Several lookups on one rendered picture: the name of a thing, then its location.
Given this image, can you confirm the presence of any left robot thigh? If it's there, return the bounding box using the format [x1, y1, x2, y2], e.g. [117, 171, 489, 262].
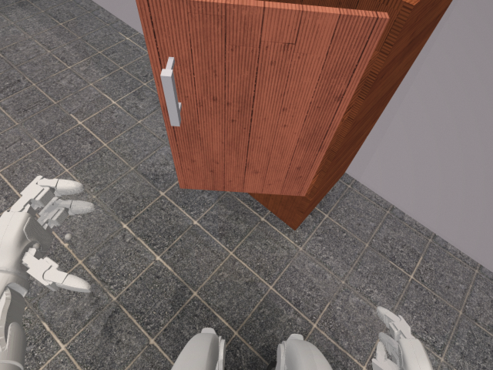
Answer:
[171, 333, 226, 370]

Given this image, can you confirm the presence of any handle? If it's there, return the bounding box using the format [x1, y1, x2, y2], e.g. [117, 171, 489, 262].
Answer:
[160, 57, 182, 126]

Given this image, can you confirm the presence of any right robot hand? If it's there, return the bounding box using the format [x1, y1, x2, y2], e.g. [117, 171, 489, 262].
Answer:
[372, 306, 434, 370]

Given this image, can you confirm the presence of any robot thigh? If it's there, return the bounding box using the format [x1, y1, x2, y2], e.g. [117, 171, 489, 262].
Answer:
[277, 339, 333, 370]
[171, 333, 226, 370]

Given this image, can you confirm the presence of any left robot forearm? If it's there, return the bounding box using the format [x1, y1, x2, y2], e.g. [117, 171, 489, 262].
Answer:
[0, 270, 31, 370]

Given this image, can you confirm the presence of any cupboard door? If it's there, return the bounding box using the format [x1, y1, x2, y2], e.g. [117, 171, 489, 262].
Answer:
[136, 0, 390, 197]

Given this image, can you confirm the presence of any right robot thigh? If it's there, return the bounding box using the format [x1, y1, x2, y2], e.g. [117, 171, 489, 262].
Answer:
[277, 339, 333, 370]

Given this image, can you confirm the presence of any left robot hand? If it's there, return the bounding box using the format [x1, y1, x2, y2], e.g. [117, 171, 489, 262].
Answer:
[0, 176, 96, 293]

